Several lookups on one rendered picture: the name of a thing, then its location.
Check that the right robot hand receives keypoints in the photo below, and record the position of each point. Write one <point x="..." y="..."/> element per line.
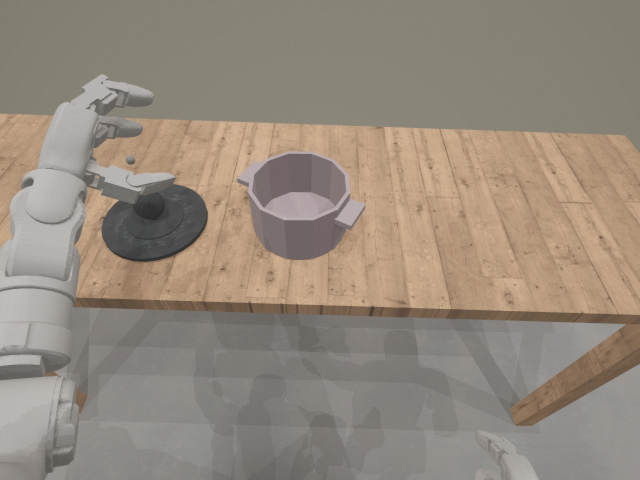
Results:
<point x="503" y="453"/>

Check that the robot left forearm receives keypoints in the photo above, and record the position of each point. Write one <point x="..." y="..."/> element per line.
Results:
<point x="39" y="270"/>

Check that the knob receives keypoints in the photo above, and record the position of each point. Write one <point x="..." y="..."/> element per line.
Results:
<point x="149" y="206"/>

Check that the table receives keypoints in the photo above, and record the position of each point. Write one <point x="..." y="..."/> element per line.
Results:
<point x="458" y="224"/>

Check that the lid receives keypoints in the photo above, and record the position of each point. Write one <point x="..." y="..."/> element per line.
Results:
<point x="134" y="238"/>

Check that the robot left upper arm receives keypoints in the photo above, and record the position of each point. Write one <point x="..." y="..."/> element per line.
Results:
<point x="39" y="421"/>

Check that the pot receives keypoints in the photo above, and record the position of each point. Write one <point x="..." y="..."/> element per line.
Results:
<point x="300" y="203"/>

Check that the left robot hand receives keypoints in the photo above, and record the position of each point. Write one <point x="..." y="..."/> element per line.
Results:
<point x="81" y="125"/>

